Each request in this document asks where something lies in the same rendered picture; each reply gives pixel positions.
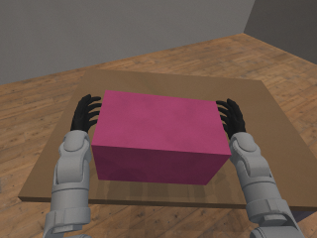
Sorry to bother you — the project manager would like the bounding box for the robot right hand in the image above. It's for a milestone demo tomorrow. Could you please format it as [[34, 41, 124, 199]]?
[[216, 98, 247, 140]]

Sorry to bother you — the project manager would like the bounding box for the robot left hand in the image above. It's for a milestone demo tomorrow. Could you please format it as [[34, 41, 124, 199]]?
[[70, 94, 102, 133]]

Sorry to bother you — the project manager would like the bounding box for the table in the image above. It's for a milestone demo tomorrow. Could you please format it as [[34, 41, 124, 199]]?
[[18, 68, 317, 223]]

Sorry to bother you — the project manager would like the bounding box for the carton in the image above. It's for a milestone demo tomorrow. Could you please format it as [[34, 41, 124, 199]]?
[[91, 89, 232, 185]]

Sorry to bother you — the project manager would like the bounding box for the robot right upper arm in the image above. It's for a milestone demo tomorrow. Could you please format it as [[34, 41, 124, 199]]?
[[250, 226, 303, 238]]

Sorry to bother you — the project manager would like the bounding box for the right robot forearm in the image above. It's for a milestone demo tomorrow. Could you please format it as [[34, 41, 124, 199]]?
[[229, 132, 305, 238]]

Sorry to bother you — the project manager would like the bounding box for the left robot forearm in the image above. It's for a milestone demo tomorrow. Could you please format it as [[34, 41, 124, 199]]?
[[42, 130, 92, 238]]

